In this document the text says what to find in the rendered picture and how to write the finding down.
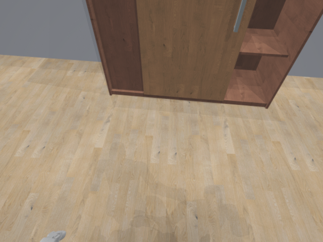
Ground robot left hand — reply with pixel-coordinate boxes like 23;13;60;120
40;230;66;242

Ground wardrobe door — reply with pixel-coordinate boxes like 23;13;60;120
92;0;144;91
136;0;256;101

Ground handle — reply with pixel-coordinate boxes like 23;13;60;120
233;0;247;32

